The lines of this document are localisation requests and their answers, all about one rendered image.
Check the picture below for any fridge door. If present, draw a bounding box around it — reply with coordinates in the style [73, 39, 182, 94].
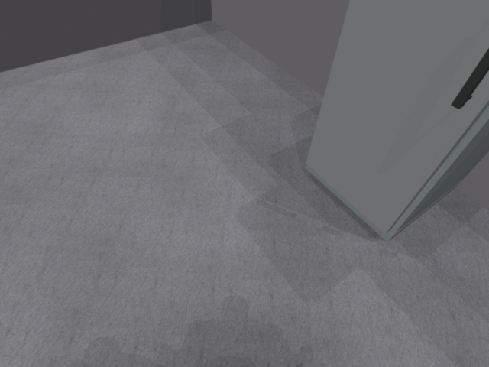
[306, 0, 489, 234]

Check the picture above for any handle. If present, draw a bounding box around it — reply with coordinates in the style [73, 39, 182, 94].
[451, 48, 489, 109]

